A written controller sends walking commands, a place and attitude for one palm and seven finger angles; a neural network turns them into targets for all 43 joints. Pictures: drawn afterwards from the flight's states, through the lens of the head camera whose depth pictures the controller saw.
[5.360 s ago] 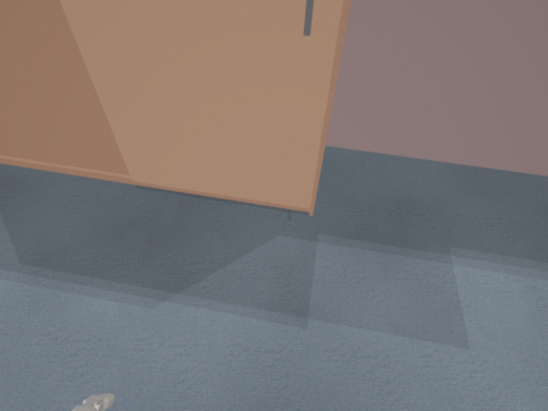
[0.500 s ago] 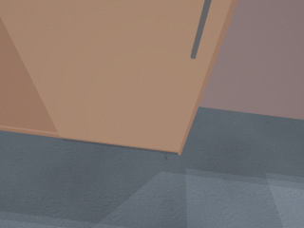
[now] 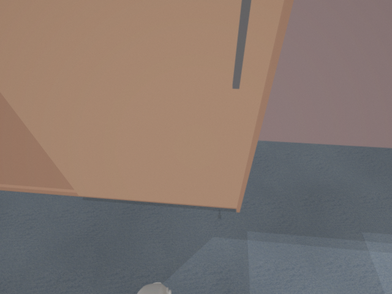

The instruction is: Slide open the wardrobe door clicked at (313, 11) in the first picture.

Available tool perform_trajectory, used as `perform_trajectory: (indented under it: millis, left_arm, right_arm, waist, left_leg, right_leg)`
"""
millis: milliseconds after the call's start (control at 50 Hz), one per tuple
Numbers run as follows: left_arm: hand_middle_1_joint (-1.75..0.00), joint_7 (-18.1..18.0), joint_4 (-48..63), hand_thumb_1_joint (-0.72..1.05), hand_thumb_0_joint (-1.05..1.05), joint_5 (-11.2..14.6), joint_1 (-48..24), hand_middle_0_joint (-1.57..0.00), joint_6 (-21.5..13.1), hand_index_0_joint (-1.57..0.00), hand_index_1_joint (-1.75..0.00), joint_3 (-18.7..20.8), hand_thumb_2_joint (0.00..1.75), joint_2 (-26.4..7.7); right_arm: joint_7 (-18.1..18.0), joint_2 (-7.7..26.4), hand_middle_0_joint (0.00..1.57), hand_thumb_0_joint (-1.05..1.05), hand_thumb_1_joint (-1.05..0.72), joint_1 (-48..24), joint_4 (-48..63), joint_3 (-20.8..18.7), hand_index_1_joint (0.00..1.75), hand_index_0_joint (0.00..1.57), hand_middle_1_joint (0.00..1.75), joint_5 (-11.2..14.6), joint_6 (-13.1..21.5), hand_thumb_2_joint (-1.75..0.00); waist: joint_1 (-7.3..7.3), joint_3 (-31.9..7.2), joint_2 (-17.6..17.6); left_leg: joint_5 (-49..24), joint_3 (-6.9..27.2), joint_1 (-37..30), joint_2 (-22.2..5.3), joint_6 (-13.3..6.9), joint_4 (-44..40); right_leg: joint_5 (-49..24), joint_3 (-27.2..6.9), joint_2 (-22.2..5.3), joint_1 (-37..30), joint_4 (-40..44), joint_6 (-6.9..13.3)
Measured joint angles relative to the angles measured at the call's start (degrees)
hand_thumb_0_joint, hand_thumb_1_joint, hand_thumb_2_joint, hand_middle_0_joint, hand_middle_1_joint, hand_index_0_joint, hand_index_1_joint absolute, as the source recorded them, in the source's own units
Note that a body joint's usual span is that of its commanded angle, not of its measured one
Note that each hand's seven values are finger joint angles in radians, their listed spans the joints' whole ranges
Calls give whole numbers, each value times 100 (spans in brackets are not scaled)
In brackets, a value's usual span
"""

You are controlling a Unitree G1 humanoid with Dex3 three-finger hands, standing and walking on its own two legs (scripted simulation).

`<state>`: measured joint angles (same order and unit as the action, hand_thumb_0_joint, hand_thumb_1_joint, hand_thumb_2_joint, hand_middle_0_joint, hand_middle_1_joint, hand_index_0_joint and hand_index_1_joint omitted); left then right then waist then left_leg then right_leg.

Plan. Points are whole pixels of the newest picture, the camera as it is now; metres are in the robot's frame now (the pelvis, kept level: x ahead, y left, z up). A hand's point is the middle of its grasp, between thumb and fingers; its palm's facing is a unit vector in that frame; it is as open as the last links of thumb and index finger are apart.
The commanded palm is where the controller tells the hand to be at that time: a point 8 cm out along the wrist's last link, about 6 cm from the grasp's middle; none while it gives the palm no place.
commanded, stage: take the last steps up to it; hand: right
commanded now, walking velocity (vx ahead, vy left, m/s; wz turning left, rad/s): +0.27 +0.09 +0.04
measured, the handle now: (242, 30) +0.66 -0.08 +0.23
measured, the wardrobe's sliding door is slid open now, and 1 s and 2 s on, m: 0.00 0.00 0.00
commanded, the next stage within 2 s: come to a stop and stand still in 0.28 s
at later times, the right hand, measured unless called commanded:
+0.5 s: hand (251, 274) +0.21 -0.12 -0.18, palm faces +0.05 +0.98 -0.21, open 7.2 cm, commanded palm none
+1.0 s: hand (242, 290) +0.18 -0.09 -0.18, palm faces +0.05 +0.96 -0.27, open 7.4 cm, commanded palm none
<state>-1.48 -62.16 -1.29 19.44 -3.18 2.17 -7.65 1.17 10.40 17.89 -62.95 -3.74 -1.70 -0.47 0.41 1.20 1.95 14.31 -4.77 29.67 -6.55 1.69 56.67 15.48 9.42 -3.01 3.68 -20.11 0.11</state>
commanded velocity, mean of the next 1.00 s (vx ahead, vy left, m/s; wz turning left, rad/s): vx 0.01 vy -0.01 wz -0.01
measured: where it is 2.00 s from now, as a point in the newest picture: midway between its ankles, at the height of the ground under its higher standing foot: outside the picture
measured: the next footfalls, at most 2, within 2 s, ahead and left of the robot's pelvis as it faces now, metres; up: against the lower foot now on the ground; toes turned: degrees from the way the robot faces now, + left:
left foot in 0.20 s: +0.22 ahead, +0.16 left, +0.00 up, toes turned +10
right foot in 0.54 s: +0.29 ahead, -0.06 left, +0.00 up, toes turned -6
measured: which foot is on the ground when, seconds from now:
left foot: up 0.00-0.18, down 0.20-0.60, up 0.62-0.84, down 0.86-1.00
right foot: down 0.00-0.20, up 0.22-0.52, down 0.54-0.86, up 0.88-1.00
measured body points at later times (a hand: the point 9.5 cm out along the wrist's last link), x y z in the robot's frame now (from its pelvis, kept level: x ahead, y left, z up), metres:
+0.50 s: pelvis +0.17 +0.06 -0.01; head +0.18 +0.07 +0.44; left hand +0.22 +0.30 -0.16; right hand +0.21 -0.17 -0.16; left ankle +0.18 +0.15 -0.75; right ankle +0.22 -0.06 -0.72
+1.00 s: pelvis +0.15 +0.09 -0.02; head +0.15 +0.11 +0.43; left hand +0.23 +0.34 -0.17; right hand +0.18 -0.14 -0.16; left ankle +0.16 +0.21 -0.75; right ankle +0.21 -0.02 -0.73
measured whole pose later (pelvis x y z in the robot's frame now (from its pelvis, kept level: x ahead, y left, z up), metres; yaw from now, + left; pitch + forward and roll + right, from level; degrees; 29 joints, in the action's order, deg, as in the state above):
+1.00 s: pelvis +0.15 +0.09 -0.02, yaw +0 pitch -4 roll +0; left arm 0.2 -53.3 -0.8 12.1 3.6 3.6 -12.3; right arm -2.7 8.9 17.8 -56.1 -0.9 -2.0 0.9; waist 0.2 2.7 -3.1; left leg 20.3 -4.5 14.2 -1.7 -0.8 38.1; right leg 22.5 2.4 -1.3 23.1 -47.6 -0.9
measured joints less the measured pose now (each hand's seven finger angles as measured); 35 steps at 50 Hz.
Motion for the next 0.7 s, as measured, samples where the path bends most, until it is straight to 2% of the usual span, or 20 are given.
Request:
perform_trajectory:
  millis: [100, 180, 200, 220, 260, 280, 300, 340, 380, 440, 500, 540, 600, 640, 700]
  left_arm:
    - [-30, 29, -193, 92, 1, -35, 316, -20, 47, -20, -30, 17, 90, 76]
    - [-30, 51, -308, 91, 1, -56, 526, -20, 119, -20, -30, 52, 90, 67]
    - [-30, 65, -339, 91, 1, -40, 605, -20, 135, -20, -30, 56, 90, 74]
    - [-30, 79, -384, 91, 1, -8, 590, -20, 172, -20, -30, 56, 90, 56]
    - [-30, 90, -404, 91, 1, 51, 437, -20, 288, -20, -30, 64, 90, -19]
    - [-30, 91, -384, 91, 1, 55, 341, -20, 323, -20, -30, 80, 90, -58]
    - [-30, 93, -346, 91, 1, 43, 235, -20, 339, -20, -30, 94, 90, -98]
    - [-30, 92, -219, 91, 1, 10, 6, -20, 343, -20, -30, 109, 90, -176]
    - [-30, 90, -50, 92, 1, -6, -200, -20, 321, -20, -30, 117, 90, -216]
    - [-30, 75, 159, 92, 1, 1, -480, -20, 287, -19, -30, 84, 90, -222]
    - [-30, 21, 243, 92, 1, 35, -761, -19, 247, -19, -30, 25, 90, -236]
    - [-30, 14, 273, 93, 1, 62, -893, -19, 230, -19, -30, -22, 90, -256]
    - [-30, -2, 281, 93, 1, 74, -1050, -19, 264, -19, -30, -70, 90, -117]
    - [-30, -26, 350, 92, 1, 72, -1139, -20, 305, -19, -30, -106, 90, -32]
    - [-30, -54, 460, 92, 1, 48, -1313, -20, 362, -20, -30, -108, 90, 20]
  right_arm:
    - [13, 45, 19, 1, -91, -657, 278, -25, 30, 19, 30, 31, 23, -90]
    - [25, 76, 19, 0, -91, -1043, 457, -30, 30, 19, 30, 35, 134, -90]
    - [29, 104, 19, 0, -91, -1088, 511, -23, 30, 19, 30, 27, 220, -90]
    - [5, 88, 19, 0, -91, -1158, 532, -35, 30, 19, 30, 16, 322, -90]
    - [-46, 11, 19, 0, -91, -1222, 559, -2, 30, 19, 30, 54, 432, -90]
    - [-72, -32, 19, 0, -91, -1204, 560, 23, 30, 20, 30, 65, 435, -90]
    - [-103, -77, 19, 0, -91, -1162, 547, 48, 30, 20, 30, 70, 422, -90]
    - [-158, -168, 19, 0, -91, -1025, 476, 101, 30, 20, 30, 63, 396, -90]
    - [-248, -211, 20, -1, -92, -864, 398, 65, 30, 20, 30, 82, 399, -90]
    - [-279, -135, 20, -1, -95, -669, 290, 86, 30, 20, 30, 56, 361, -90]
    - [-281, -140, 20, -1, -94, -511, 165, 155, 30, 20, 30, 55, 292, -90]
    - [-293, -173, 20, -1, -93, -391, 90, 199, 30, 20, 30, 89, 219, -90]
    - [-329, -138, 20, 0, -92, -302, 47, 205, 30, 20, 30, 107, 33, -90]
    - [-336, -122, 20, 0, -92, -273, 97, 203, 30, 20, 30, 119, -60, -90]
    - [-321, -125, 20, 0, -91, -303, 195, 179, 30, 20, 30, 109, -141, -90]
  waist:
    - [-182, 143, -71]
    - [-344, 251, -219]
    - [-348, 247, -222]
    - [-314, 287, -280]
    - [-290, 379, -395]
    - [-274, 386, -424]
    - [-256, 376, -442]
    - [-238, 312, -460]
    - [-233, 216, -443]
    - [-164, 101, -386]
    - [-21, 95, -369]
    - [50, 97, -410]
    - [131, 128, -170]
    - [191, 160, -38]
    - [207, 278, -60]
  left_leg:
    - [-231, -75, 39, -57, -4, -1202]
    - [-325, -246, -384, 133, -140, -2110]
    - [-448, -280, -582, 177, -210, -2357]
    - [-513, -316, -543, 232, -306, -2187]
    - [-216, -409, -578, 313, -453, -1876]
    - [-119, -442, -684, 347, -488, -1920]
    - [-87, -469, -813, 386, -505, -2045]
    - [-167, -506, -1078, 464, -481, -2403]
    - [-235, -543, -1314, 529, -508, -2745]
    - [-261, -571, -1587, 597, -520, -3075]
    - [-167, -532, -1793, 667, -479, -3125]
    - [12, -516, -1868, 735, -426, -2942]
    - [249, -431, -1899, 597, -311, -2637]
    - [585, -276, -1777, 505, -178, -2306]
    - [1322, 22, -1393, 499, -89, -1332]
  right_leg:
    - [251, 49, -50, -392, 100, -172]
    - [789, 49, -257, -524, -371, -409]
    - [1021, 13, -319, -426, -772, -420]
    - [1206, -88, -414, -157, -1516, -329]
    - [1444, -524, -368, 590, -3307, -137]
    - [1352, -634, -318, 950, -4003, -78]
    - [1173, -665, -298, 1271, -4468, -43]
    - [815, -630, -310, 1778, -4745, -36]
    - [640, -563, -331, 2099, -4432, -83]
    - [505, -452, -325, 2238, -3468, -172]
    - [161, -463, -230, 1973, -2228, -237]
    - [-616, -504, -200, 1617, -1337, -237]
    - [-419, -411, -65, 1359, -1166, 30]
    - [-368, -328, 27, 1298, -1057, 107]
    - [-504, -302, 53, 1320, -891, 139]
